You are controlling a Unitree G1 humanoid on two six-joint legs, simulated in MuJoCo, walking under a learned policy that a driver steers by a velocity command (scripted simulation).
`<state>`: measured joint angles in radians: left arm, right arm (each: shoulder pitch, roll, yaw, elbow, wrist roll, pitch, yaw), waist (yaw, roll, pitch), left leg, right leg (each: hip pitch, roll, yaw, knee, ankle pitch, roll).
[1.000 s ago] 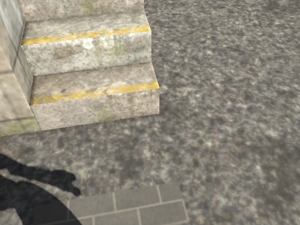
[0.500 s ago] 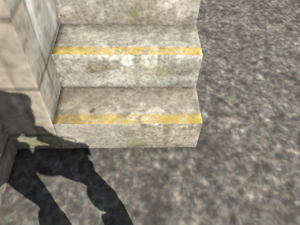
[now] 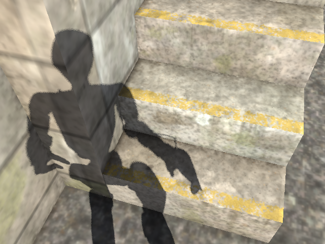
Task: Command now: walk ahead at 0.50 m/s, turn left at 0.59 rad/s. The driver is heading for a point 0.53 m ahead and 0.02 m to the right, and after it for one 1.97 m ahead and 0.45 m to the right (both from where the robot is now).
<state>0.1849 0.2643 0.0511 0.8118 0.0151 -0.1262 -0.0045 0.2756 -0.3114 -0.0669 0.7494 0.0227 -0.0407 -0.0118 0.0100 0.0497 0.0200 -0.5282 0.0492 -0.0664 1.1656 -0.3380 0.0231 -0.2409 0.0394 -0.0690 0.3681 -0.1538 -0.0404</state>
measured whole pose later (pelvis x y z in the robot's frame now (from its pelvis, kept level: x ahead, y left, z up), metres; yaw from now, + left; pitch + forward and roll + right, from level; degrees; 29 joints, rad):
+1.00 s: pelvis +0.31 -0.10 +0.00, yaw +6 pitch +1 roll -1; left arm 0.39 0.22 0.01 0.77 0.04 -0.01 0.03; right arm 0.13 -0.25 0.00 0.77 -0.03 -0.04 -0.03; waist 0.03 0.05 0.00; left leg -0.51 0.04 0.04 0.84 -0.29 -0.03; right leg -0.14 0.08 0.00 0.35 -0.23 -0.06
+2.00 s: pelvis +0.40 -0.14 +0.00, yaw +5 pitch +1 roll -1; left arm 0.21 0.20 0.03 1.01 0.02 0.05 0.04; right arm 0.15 -0.20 0.04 0.99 -0.03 -0.01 -0.05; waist -0.01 0.01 0.02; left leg -0.21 0.07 0.03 0.43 -0.24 -0.04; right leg -0.13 0.04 0.00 0.37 -0.25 -0.02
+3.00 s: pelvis +0.43 -0.09 +0.00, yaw +5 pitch +1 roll +1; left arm 0.20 0.20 0.01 1.00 0.02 0.06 0.04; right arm 0.18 -0.15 0.03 0.98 -0.03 -0.02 -0.02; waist 0.01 -0.04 0.01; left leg -0.23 -0.03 0.09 0.44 -0.23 0.05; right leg -0.13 -0.06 0.05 0.44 -0.33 0.06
